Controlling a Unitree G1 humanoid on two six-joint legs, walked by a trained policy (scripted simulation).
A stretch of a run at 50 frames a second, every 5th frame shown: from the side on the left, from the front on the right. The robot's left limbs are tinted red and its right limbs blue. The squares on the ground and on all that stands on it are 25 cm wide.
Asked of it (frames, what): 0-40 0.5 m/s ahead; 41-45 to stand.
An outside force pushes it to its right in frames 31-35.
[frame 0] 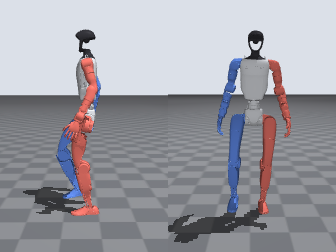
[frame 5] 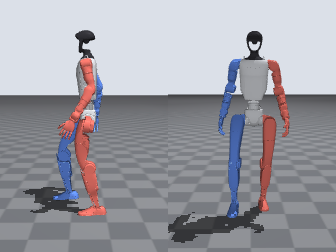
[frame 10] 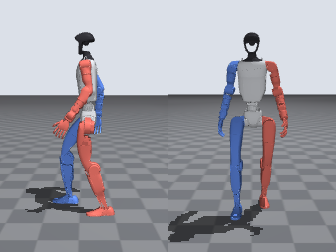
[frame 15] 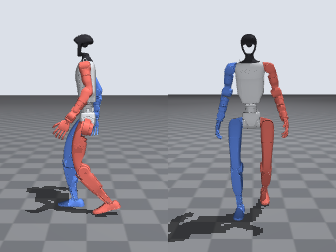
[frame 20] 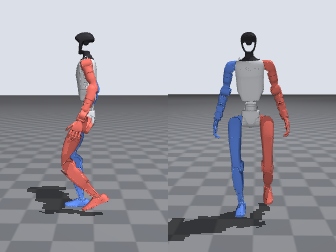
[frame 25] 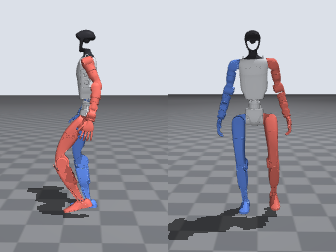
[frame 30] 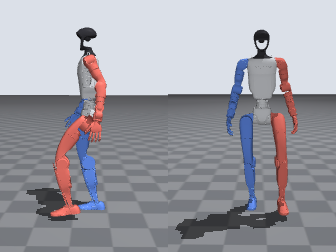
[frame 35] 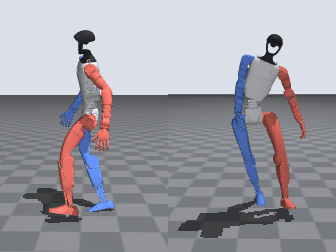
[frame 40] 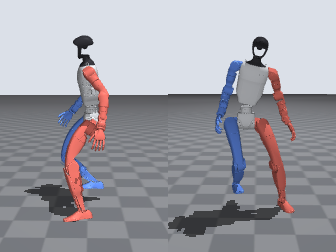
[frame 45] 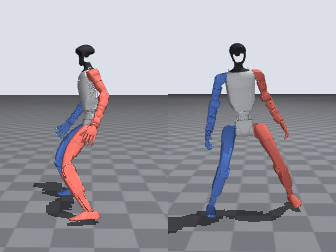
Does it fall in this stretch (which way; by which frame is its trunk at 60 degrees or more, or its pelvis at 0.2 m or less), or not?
no
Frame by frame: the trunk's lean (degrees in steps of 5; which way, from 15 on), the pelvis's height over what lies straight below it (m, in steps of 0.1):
0: 5, 0.8
5: 5, 0.8
10: 5, 0.8
15: 5, 0.8
20: 5, 0.8
25: 5, 0.8
30: 5, 0.8
35: 20 to its left, 0.8
40: 15 forward and to its left, 0.7
45: 5, 0.7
